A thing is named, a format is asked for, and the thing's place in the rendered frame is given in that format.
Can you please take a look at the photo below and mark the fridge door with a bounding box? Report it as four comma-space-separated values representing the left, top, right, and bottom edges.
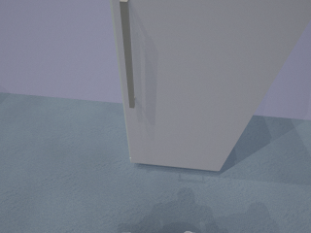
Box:
112, 0, 311, 171

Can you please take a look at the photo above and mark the handle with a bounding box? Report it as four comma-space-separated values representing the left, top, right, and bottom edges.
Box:
120, 0, 136, 109

